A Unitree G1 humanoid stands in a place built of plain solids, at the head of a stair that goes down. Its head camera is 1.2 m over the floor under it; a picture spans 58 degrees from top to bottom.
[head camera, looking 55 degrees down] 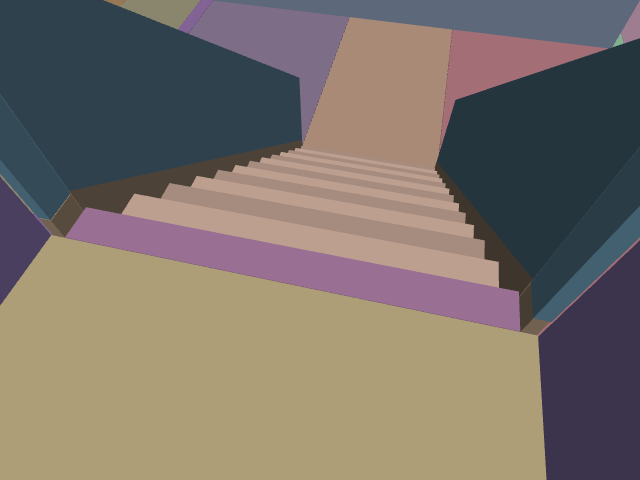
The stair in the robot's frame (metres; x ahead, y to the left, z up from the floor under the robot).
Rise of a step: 0.18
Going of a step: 0.23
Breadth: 1.50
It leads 13 degrees to the right of straight ahead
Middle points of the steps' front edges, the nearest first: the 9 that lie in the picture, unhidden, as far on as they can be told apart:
0.82 0.11 0.00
1.04 0.05 -0.18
1.27 0.00 -0.37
1.49 -0.05 -0.55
1.71 -0.10 -0.73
1.94 -0.16 -0.92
2.16 -0.21 -1.10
2.39 -0.26 -1.28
2.61 -0.31 -1.47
